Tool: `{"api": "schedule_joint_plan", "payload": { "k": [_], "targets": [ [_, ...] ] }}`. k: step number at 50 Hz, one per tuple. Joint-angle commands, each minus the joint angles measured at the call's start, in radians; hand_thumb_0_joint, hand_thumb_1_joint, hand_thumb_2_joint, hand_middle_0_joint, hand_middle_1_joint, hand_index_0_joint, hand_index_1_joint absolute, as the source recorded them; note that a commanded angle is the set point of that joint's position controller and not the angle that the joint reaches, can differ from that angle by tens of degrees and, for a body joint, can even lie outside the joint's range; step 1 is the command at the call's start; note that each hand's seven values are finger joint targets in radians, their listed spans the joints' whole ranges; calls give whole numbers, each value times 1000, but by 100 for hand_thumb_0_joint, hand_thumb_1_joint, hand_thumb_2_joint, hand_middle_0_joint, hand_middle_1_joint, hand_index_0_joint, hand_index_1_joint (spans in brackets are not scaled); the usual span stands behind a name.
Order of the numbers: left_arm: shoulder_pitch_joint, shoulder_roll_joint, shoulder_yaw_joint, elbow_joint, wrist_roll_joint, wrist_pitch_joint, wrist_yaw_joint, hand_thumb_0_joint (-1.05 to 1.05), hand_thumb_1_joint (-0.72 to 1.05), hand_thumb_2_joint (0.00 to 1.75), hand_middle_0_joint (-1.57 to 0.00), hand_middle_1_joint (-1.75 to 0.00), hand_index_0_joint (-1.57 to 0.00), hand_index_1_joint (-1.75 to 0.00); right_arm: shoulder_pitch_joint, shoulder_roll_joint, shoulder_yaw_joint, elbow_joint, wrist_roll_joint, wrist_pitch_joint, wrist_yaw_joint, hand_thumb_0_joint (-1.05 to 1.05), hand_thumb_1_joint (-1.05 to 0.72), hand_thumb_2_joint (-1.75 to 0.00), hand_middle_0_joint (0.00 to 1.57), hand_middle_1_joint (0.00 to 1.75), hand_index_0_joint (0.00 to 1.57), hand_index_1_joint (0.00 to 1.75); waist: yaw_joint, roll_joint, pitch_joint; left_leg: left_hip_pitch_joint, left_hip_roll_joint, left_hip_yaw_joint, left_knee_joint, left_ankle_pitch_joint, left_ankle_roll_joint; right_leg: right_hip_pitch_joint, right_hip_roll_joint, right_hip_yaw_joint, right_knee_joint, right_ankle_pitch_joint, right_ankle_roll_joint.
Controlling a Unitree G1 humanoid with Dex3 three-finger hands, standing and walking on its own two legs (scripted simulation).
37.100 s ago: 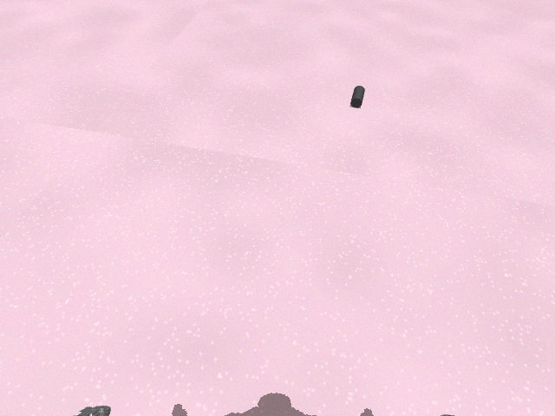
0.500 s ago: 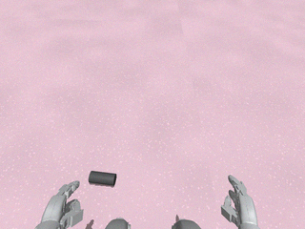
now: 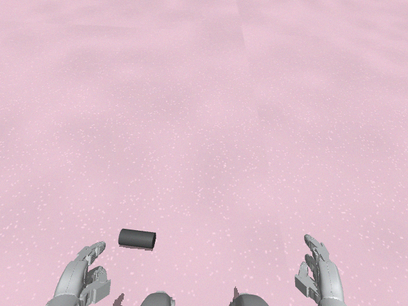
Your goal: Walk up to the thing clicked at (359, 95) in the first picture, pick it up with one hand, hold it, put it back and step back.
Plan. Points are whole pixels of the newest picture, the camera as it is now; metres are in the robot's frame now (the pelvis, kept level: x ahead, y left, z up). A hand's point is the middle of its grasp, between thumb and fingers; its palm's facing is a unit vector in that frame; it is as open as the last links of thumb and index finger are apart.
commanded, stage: stand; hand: left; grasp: from above
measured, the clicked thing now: (137, 238) +0.47 +0.28 -0.68
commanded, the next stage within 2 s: none
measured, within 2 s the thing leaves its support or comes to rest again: neither
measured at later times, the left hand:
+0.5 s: hand out of the picture +0.05 +0.25 -0.11, palm faces +0.06 -0.94 -0.33, open 7.4 cm
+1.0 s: hand out of the picture +0.03 +0.24 -0.10, palm faces +0.08 -0.94 -0.34, open 7.4 cm
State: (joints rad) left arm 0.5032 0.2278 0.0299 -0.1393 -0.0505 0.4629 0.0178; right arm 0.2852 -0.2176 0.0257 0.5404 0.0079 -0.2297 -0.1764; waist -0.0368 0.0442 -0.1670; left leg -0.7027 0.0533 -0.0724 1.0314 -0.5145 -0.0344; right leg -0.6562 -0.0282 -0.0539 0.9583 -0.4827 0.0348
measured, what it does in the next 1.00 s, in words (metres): rises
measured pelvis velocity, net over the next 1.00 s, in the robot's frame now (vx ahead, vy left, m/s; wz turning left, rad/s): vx -0.01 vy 0.00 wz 0.05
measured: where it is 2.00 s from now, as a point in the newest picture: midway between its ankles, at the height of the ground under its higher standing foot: outside the picture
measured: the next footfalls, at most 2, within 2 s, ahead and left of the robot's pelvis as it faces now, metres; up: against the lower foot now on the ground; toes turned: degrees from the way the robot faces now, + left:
none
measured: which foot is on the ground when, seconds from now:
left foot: down 0.00-1.00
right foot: down 0.00-1.00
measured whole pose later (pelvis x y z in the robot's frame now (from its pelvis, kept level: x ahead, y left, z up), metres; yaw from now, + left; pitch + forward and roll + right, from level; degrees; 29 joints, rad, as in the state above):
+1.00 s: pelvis -0.01 +0.00 +0.06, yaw +3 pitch -4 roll +0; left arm 0.16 0.31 0.04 1.12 0.03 0.01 0.02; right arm 0.15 -0.30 -0.03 1.11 -0.02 0.01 -0.02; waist 0.02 0.02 0.06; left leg -0.15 0.01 -0.07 0.43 -0.22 -0.03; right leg -0.10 -0.06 -0.08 0.40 -0.22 0.04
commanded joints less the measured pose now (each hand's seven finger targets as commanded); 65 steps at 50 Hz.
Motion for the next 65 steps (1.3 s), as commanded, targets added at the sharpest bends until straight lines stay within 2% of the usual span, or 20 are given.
{"api": "schedule_joint_plan", "payload": {
  "k": [1,2,3,4,5,6,9,11,14,17,21,26,28,34,39,41,43,54,59,65],
  "targets": [
    [-313,191,67,152,112,-260,51,0,90,90,-20,-30,-20,-30,-122,-235,-87,83,-128,57,47,0,-90,-90,20,30,20,30,69,-50,177,70,-26,1,-266,367,84,247,-45,37,-193,169,-57],
    [-236,209,84,329,125,-328,43,0,90,90,-20,-30,-20,-30,-116,-249,-103,100,-127,92,75,0,-90,-90,20,30,20,30,63,-90,67,135,-24,18,-266,405,99,296,-57,95,-199,182,-95],
    [-223,211,80,367,127,-358,37,0,90,90,-20,-30,-20,-30,-121,-255,-100,88,-129,109,94,0,-90,-90,20,30,20,30,60,-101,45,185,-23,12,-267,402,103,275,-62,121,-203,187,-106],
    [-237,214,69,392,125,-379,31,0,90,90,-20,-30,-20,-30,-121,-250,-100,83,-129,122,106,0,-90,-90,20,30,20,30,49,-50,75,205,-26,-1,-283,424,101,243,-41,92,-206,233,-100],
    [-243,215,62,435,119,-398,27,0,90,90,-20,-30,-20,-30,-123,-239,-97,100,-107,125,121,0,-90,-90,20,30,20,30,61,-4,47,259,-23,-19,-309,438,103,280,-48,82,-191,267,-92],
    [-257,215,61,481,115,-409,26,0,90,90,-20,-30,-20,-30,-119,-220,-97,128,-76,126,138,0,-90,-90,20,30,20,30,68,2,25,284,-25,-16,-323,438,105,314,-55,78,-195,290,-80],
    [-281,203,71,598,99,-421,24,0,90,90,-20,-30,-20,-30,-150,-230,-112,162,-55,141,155,0,-90,-90,20,30,20,30,80,-33,30,328,-20,-23,-348,412,95,308,-55,74,-237,274,-69],
    [-308,207,70,672,98,-436,27,0,90,90,-20,-30,-20,-30,-152,-226,-117,193,-58,155,159,0,-90,-90,20,30,20,30,75,-50,36,321,-23,-23,-366,339,98,343,-72,85,-284,236,-64],
    [-332,220,72,759,107,-458,28,0,90,90,-20,-30,-20,-30,-146,-220,-119,230,-60,171,160,0,-90,-90,20,30,20,30,59,-89,83,330,-34,-8,-380,313,95,356,-92,103,-362,220,-66],
    [-336,227,71,835,102,-469,30,0,90,90,-20,-30,-20,-30,-136,-225,-122,272,-59,179,158,0,-90,-90,20,30,20,30,54,-71,103,392,-21,-25,-416,372,92,359,-91,88,-386,268,-63],
    [-321,220,65,928,91,-470,31,0,90,90,-20,-30,-20,-30,-137,-244,-122,321,-54,189,150,0,-90,-90,20,30,20,30,62,-5,134,402,15,-80,-513,363,100,405,-69,51,-401,269,-53],
    [-307,225,56,1027,87,-471,29,0,90,90,-20,-30,-20,-30,-144,-257,-117,379,-44,197,143,0,-90,-90,20,30,20,30,62,14,160,434,27,-87,-577,386,84,474,-76,48,-477,297,-50],
    [-311,238,55,1059,84,-474,30,0,90,90,-20,-30,-20,-30,-142,-252,-113,400,-39,199,141,0,-90,-90,20,30,20,30,57,-3,144,472,25,-73,-571,459,77,501,-88,53,-499,351,-51],
    [-344,244,45,1128,84,-473,28,0,90,90,-20,-30,-20,-30,-153,-253,-104,449,-33,212,143,0,-90,-90,20,30,20,30,49,-18,193,465,26,-75,-654,355,65,532,-88,45,-573,271,-41],
    [-349,258,43,1167,82,-477,27,0,90,90,-20,-30,-20,-30,-156,-251,-101,477,-30,210,143,0,-90,-90,20,30,20,30,49,-32,179,531,30,-62,-654,465,57,547,-102,49,-602,339,-40],
    [-354,251,40,1179,80,-477,26,0,90,90,-20,-30,-20,-30,-164,-252,-98,486,-30,211,144,0,-90,-90,20,30,20,30,52,-26,197,519,30,-61,-665,440,55,552,-101,51,-617,324,-37],
    [-358,257,40,1191,82,-475,25,0,90,90,-20,-30,-20,-30,-171,-253,-97,493,-31,217,146,0,-90,-90,20,30,20,30,54,-28,227,489,28,-67,-692,350,55,548,-97,44,-635,259,-33],
    [-389,284,44,1214,78,-476,13,0,90,90,-20,-30,-20,-30,-166,-272,-91,513,-30,219,153,0,-90,-90,20,30,20,30,49,-25,231,475,29,-70,-725,287,50,552,-98,58,-662,198,-38],
    [-396,286,44,1220,73,-480,13,0,90,90,-20,-30,-20,-30,-169,-272,-84,521,-29,213,151,0,-90,-90,20,30,20,30,53,-29,190,518,40,-63,-706,422,49,582,-108,62,-654,302,-43],
    [-401,288,45,1230,69,-477,11,0,90,90,-20,-30,-20,-30,-173,-284,-77,530,-28,213,148,0,-90,-90,20,30,20,30,53,-31,188,535,42,-54,-704,445,46,576,-105,58,-654,331,-42]
  ]
}}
